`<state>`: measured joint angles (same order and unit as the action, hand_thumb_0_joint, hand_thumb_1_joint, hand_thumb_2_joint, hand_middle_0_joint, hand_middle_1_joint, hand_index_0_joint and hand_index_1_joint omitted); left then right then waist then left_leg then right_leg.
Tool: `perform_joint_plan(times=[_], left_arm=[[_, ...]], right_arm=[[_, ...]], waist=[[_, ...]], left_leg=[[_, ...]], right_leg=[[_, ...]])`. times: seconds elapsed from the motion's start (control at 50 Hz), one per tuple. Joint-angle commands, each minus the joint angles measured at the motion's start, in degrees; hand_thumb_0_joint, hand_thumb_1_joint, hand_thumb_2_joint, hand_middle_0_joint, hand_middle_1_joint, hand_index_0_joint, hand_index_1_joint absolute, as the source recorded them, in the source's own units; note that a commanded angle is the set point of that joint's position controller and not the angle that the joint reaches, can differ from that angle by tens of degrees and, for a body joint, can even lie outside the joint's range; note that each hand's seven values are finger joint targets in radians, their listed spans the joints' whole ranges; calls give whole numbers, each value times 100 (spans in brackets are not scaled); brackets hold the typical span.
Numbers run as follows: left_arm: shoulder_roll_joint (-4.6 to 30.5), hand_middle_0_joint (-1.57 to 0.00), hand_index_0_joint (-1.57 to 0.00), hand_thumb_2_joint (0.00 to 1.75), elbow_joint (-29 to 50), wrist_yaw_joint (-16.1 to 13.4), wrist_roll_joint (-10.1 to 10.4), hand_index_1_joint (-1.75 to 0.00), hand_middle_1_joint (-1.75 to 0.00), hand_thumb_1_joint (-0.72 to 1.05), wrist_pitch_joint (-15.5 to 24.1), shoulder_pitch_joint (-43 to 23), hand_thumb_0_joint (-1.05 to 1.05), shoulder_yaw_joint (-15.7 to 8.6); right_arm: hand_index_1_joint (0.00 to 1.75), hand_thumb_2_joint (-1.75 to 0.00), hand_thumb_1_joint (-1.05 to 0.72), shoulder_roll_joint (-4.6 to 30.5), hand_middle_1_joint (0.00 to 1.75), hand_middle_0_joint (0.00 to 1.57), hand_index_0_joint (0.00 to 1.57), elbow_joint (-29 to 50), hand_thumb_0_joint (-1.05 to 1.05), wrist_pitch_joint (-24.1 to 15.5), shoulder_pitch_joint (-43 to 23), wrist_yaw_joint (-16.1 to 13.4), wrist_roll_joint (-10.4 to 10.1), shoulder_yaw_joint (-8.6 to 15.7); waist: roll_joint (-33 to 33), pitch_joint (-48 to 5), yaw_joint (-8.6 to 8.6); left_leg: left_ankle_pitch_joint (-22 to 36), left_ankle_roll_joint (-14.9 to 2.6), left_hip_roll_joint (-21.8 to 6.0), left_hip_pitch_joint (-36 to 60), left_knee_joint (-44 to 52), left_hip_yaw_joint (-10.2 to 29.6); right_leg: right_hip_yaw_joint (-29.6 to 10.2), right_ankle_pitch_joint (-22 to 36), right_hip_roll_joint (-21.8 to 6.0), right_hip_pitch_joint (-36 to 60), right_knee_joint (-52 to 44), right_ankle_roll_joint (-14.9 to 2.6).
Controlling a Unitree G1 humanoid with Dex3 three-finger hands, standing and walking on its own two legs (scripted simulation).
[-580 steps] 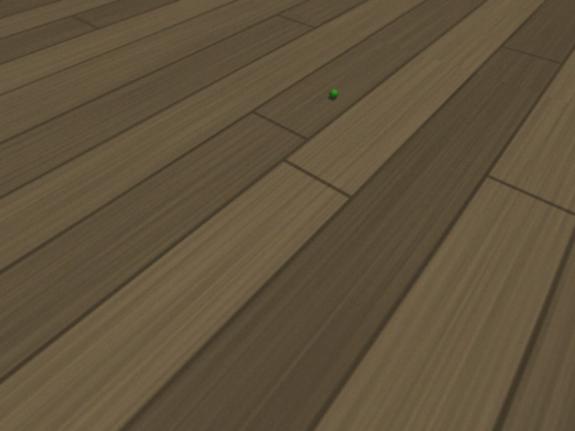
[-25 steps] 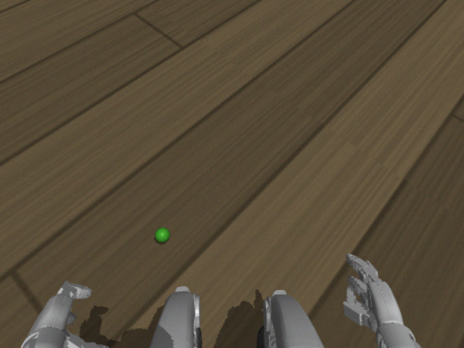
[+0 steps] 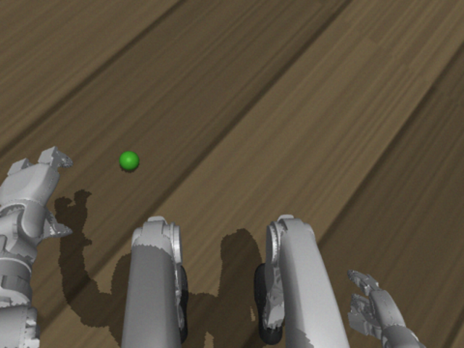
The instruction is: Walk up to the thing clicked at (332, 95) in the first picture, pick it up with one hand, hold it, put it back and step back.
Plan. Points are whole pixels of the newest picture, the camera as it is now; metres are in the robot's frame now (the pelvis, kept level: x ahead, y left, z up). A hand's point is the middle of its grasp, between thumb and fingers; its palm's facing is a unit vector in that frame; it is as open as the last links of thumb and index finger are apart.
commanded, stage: rise first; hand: left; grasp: from above
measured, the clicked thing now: (129, 160) +0.51 +0.28 -0.41
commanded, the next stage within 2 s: none
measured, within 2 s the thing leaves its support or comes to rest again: neither
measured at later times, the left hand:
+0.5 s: hand (76, 177) +0.42 +0.34 -0.23, palm faces -0.45 -0.07 -0.89, open 14.0 cm
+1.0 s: hand (88, 168) +0.45 +0.33 -0.27, palm faces -0.45 -0.07 -0.89, open 14.0 cm
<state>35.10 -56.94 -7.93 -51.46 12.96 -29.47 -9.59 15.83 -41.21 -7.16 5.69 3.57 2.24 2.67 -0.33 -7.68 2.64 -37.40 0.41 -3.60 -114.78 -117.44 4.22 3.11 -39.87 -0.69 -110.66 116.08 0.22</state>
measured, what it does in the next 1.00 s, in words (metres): lowers itself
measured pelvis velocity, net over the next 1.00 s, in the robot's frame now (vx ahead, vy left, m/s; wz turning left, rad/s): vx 0.00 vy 0.01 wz -0.09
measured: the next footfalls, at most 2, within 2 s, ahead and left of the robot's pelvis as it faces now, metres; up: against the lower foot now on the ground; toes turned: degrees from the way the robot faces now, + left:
none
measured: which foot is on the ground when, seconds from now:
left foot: down 0.00-1.00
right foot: down 0.00-1.00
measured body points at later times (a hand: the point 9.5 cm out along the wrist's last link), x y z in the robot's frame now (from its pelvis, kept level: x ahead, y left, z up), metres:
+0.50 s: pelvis -0.01 +0.01 -0.08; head +0.21 +0.07 +0.30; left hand +0.44 +0.34 -0.18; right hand +0.05 -0.28 -0.20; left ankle +0.08 +0.13 -0.41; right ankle +0.08 -0.12 -0.41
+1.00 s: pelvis +0.00 +0.01 -0.11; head +0.25 +0.07 +0.27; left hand +0.47 +0.33 -0.22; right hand +0.06 -0.27 -0.22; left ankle +0.08 +0.13 -0.41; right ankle +0.08 -0.12 -0.41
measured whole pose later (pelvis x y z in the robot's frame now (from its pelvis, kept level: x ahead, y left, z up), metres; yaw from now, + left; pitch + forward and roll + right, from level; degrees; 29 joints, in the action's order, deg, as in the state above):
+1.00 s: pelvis +0.00 +0.01 -0.11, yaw -5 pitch +33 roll -8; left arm 48.3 -78.4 -19.8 -72.3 17.1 -50.1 -10.8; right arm 15.3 -43.1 -0.8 5.4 7.4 9.4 -2.9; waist 2.2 -1.4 10.6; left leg -39.2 -0.4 -3.6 -132.7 -137.6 8.5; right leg 5.3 -40.8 0.7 -126.3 133.4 1.6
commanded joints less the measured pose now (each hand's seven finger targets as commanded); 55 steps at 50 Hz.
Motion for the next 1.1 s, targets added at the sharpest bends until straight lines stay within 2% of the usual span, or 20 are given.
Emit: perform_joint_plan(times=[0.0, 0.02, 0.04, 0.14, 0.16, 0.2, 0.24, 0.26, 0.3, 0.38, 0.44, 0.48, 0.52, 0.56, 0.6, 0.68, 0.8, 0.86, 0.96, 1.08], left_arm=[[1968, -7, -6, 103, 457, -362, -412, -104, -103, -56, 258, -1589, 0, -388], [2151, -8, -7, 104, 346, -413, -504, -103, -102, -57, 281, -1656, 0, -502], [2205, -8, -7, 103, 336, -460, -601, -103, -102, -56, 320, -1884, 0, -463], [2309, -9, -8, 101, -208, -693, -1030, -100, -99, -54, 412, -2191, 0, -398], [2517, -9, -8, 101, -167, -756, -1140, -99, -99, -53, 423, -2363, 0, -480], [2347, -7, -7, 101, -380, -825, -1270, -100, -100, -54, 432, -2517, 0, -303], [2580, -7, -7, 101, -518, -925, -1402, -100, -100, -54, 459, -2713, 0, -362], [2556, -7, -7, 101, -611, -961, -1472, -100, -100, -54, 480, -2799, 0, -316], [2663, -7, -7, 101, -738, -1035, -1596, -101, -101, -54, 494, -2842, 0, -354], [2810, -7, -7, 100, -827, -1161, -1848, -102, -102, -54, 525, -3210, 0, -302], [2722, -7, -7, 100, -1011, -1220, -1977, -101, -101, -54, 527, -3308, 0, -177], [2839, -7, -7, 101, -1036, -1280, -2042, -101, -101, -55, 537, -3438, 0, -224], [2763, -7, -8, 99, -1126, -1298, -2089, -101, -102, -53, 533, -3410, 0, -179], [2867, -7, -8, 99, -1176, -1361, -2071, -101, -102, -53, 511, -3417, 0, -280], [2760, -7, -7, 100, -1268, -1403, -2069, -102, -102, -55, 466, -3546, 0, -202], [2883, -7, -8, 98, -1262, -1439, -2062, -102, -104, -53, 412, -3556, 0, -266], [3029, -6, -8, 97, -1240, -1463, -2016, -103, -104, -53, 406, -3571, 0, -386], [2962, -6, -8, 98, -1304, -1414, -2020, -103, -105, -54, 382, -3604, 0, -276], [3063, -6, -8, 97, -1356, -1403, -1998, -103, -105, -53, 422, -3544, 0, -351], [3257, -6, -8, 97, -1384, -1424, -1968, -103, -105, -53, 457, -3536, 0, -476]], right_arm=[[30, -90, -90, 1140, 30, 20, 20, 269, 0, -32, 924, -38, 48, 399], [30, -90, -90, 1159, 30, 20, 20, 249, 0, 18, 950, -25, 71, 390], [30, -90, -90, 1163, 30, 20, 20, 243, 0, 62, 965, -19, 84, 386], [30, -90, -90, 1206, 30, 20, 20, 137, 0, 273, 981, 49, 190, 309], [30, -90, -90, 1235, 30, 20, 20, 119, 0, 316, 1004, 55, 209, 316], [30, -90, -90, 1250, 30, 20, 20, 88, 0, 382, 1025, 85, 252, 274], [30, -91, -90, 1275, 30, 20, 20, 54, 0, 427, 995, 95, 290, 248], [30, -91, -90, 1253, 30, 20, 20, 43, 0, 450, 1026, 108, 311, 224], [30, -91, -90, 1273, 30, 20, 20, -2, 0, 481, 1028, 124, 366, 197], [30, -91, -90, 1286, 30, 20, 20, -80, 0, 531, 1055, 155, 445, 163], [30, -90, -90, 1294, 30, 20, 20, -148, 0, 543, 1070, 172, 498, 140], [30, -91, -90, 1321, 30, 20, 20, -148, 0, 551, 1063, 186, 520, 131], [30, -90, -90, 1312, 30, 20, 20, -185, 0, 563, 1096, 197, 557, 103], [30, -90, -90, 1347, 30, 20, 20, -186, 0, 565, 1068, 206, 562, 97], [30, -91, -90, 1320, 30, 20, 20, -206, 0, 562, 1118, 224, 599, 58], [30, -91, -90, 1327, 30, 20, 20, -230, 0, 561, 1147, 247, 641, 8], [30, -91, -90, 1349, 30, 20, 20, -196, 0, 590, 1161, 281, 679, -24], [30, -91, -91, 1352, 30, 20, 20, -186, 0, 601, 1140, 302, 696, -61], [30, -91, -90, 1370, 30, 20, 20, -148, 0, 631, 1183, 324, 746, -130], [30, -90, -90, 1402, 30, 20, 20, -142, 0, 652, 1157, 323, 720, -144]], waist=[[-734, -3717, 27], [-713, -3716, -9], [-774, -3716, 68], [-1058, -3352, 142], [-1077, -3493, 118], [-1187, -3318, 264], [-1137, -3278, 287], [-1156, -3230, 350], [-1098, -3187, 320], [-1298, -3263, 403], [-1356, -3243, 457], [-1331, -3255, 497], [-1475, -3311, 503], [-1512, -3326, 463], [-1474, -3234, 600], [-1498, -3380, 609], [-1544, -3423, 627], [-1601, -3340, 687], [-1520, -3273, 737], [-1456, -3269, 678]], left_leg=[[748, -177, 219, 2578, 1004, -225], [734, -184, 215, 2527, 951, -211], [690, -188, 209, 2468, 871, -201], [315, -157, 197, 2216, 724, -67], [342, -156, 202, 2258, 655, -80], [379, -142, 188, 2221, 573, -8], [273, -165, 203, 2018, 408, -38], [288, -173, 220, 1912, 340, -64], [292, -187, 226, 1818, 233, -92], [315, -175, 225, 1788, 68, -109], [365, -170, 213, 1782, -42, -77], [345, -181, 204, 1702, -107, -53], [536, -163, 208, 1818, -153, -43], [573, -150, 188, 1868, -166, 5], [623, -162, 186, 1737, -240, -23], [1001, -185, 175, 1751, -438, -71], [990, -173, 154, 1632, -514, -30], [1069, -174, 136, 1647, -573, -3], [1052, -197, 157, 1390, -683, -52], [918, -203, 160, 1325, -739, -51]], right_leg=[[162, 865, 207, 1356, -1249, -198], [188, 853, 216, 1336, -1185, -201], [206, 821, 223, 1191, -1124, -203], [353, 514, 233, 556, -706, -231], [355, 536, 238, 537, -678, -237], [414, 603, 225, 289, -490, -238], [414, 519, 231, 167, -433, -242], [416, 528, 232, 167, -400, -238], [416, 508, 231, 112, -374, -232], [439, 548, 247, 8, -231, -244], [479, 627, 256, -122, -126, -242], [498, 622, 267, -153, -62, -232], [520, 776, 270, -176, 44, -231], [549, 809, 271, -276, 126, -235], [568, 894, 288, -232, 134, -232], [554, 1222, 313, -63, 199, -201], [591, 1244, 334, -26, 321, -199], [606, 1310, 351, -117, 368, -208], [615, 1344, 362, 74, 376, -186], [606, 1221, 388, 37, 366, -196]])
